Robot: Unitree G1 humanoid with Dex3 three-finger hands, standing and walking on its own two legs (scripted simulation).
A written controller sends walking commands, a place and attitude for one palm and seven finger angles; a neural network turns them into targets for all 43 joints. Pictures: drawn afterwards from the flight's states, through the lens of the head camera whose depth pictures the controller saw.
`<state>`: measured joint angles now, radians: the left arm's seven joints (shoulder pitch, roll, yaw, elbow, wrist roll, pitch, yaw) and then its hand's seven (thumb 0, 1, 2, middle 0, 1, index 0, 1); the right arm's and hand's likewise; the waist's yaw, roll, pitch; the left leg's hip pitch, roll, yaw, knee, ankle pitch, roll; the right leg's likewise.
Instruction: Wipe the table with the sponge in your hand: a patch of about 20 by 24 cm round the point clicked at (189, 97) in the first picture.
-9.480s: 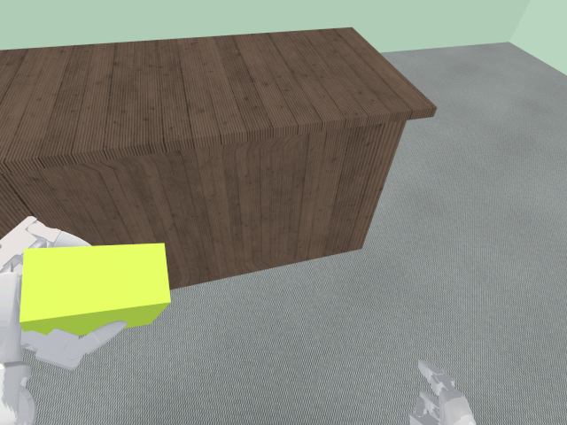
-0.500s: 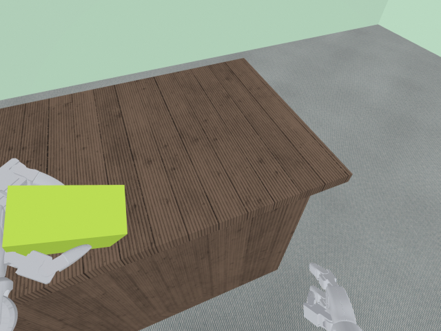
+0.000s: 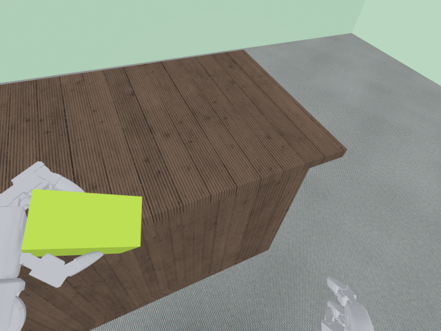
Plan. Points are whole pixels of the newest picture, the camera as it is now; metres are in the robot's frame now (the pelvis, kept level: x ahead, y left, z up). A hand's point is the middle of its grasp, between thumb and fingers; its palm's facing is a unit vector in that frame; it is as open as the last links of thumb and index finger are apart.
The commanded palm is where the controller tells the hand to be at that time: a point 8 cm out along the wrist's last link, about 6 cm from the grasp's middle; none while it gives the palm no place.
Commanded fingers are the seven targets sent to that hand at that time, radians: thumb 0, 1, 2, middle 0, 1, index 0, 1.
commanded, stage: come to a stop and stand still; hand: left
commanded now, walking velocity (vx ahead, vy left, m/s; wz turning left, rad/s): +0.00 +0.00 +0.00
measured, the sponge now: (100, 226) +0.22 +0.19 +0.13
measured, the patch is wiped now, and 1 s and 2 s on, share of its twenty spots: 0.00 0.00 0.00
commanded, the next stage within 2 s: none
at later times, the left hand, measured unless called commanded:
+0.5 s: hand out of the picture +0.08 +0.33 +0.16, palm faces +0.54 -0.80 -0.26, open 10.5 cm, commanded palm +0.04 +0.33 +0.18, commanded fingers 0.00 0.10 1.30 -1.20 -1.60 -1.20 -1.60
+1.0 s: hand out of the picture +0.03 +0.32 +0.14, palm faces +0.38 -0.86 -0.32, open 10.5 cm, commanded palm -0.02 +0.34 +0.18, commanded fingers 0.00 0.10 1.30 -1.20 -1.60 -1.20 -1.60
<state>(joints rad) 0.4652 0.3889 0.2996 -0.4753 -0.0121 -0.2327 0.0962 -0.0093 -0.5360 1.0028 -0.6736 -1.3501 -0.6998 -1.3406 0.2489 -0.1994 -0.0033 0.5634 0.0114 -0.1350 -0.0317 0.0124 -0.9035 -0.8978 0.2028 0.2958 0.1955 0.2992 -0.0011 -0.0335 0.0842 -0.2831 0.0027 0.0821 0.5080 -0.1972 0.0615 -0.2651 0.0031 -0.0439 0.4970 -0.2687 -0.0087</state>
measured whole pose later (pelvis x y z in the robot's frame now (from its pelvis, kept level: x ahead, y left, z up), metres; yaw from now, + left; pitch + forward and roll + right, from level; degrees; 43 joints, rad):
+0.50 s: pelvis -0.11 +0.05 -0.05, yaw +2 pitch -8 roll -2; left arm 0.24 0.39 0.42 -0.52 -0.01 -0.18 0.09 -0.01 -0.54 1.00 -0.68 -1.35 -0.70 -1.34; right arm 0.13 -0.16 -0.01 0.63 0.01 -0.14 -0.01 0.01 -0.90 -0.90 0.21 0.30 0.20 0.30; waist 0.09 -0.09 0.12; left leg -0.38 -0.02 0.04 0.94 -0.44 0.07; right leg -0.59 0.01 0.09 1.10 -0.44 0.00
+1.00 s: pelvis -0.19 +0.07 -0.01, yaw -3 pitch -3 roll -1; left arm 0.41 0.34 0.38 -0.41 -0.02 -0.19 0.10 -0.01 -0.54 1.00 -0.68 -1.35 -0.70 -1.34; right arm 0.25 -0.20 -0.01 0.62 0.01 -0.11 -0.01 0.01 -0.90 -0.90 0.20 0.30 0.20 0.30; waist 0.02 -0.06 0.03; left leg -0.36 0.02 -0.02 0.77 -0.35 0.02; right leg -0.18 0.03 -0.06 0.57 -0.34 -0.06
